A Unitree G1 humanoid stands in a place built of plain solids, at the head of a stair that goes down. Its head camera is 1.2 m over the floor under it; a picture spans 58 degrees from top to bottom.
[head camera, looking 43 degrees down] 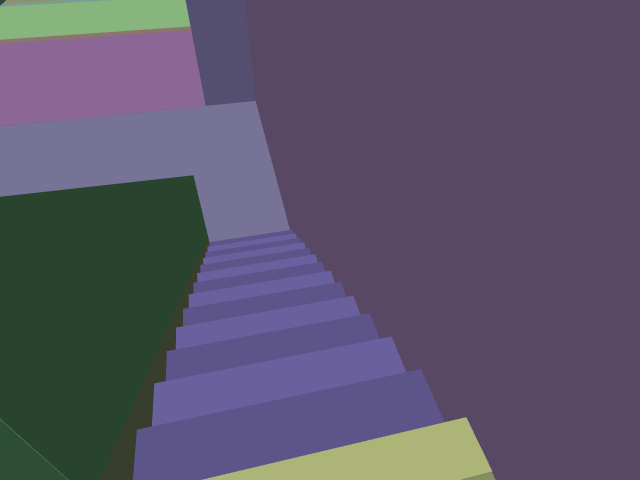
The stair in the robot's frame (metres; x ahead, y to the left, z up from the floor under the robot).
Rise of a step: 0.17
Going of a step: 0.26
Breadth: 0.96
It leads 13 degrees to the left of straight ahead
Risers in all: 14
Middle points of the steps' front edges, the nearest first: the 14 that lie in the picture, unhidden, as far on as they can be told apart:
0.45 0.05 0.00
0.70 0.11 -0.16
0.95 0.17 -0.33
1.20 0.23 -0.50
1.45 0.28 -0.67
1.69 0.34 -0.83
1.94 0.40 -1.00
2.19 0.45 -1.17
2.44 0.51 -1.33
2.69 0.57 -1.50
2.94 0.62 -1.67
3.19 0.68 -1.84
3.44 0.74 -2.00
3.69 0.79 -2.17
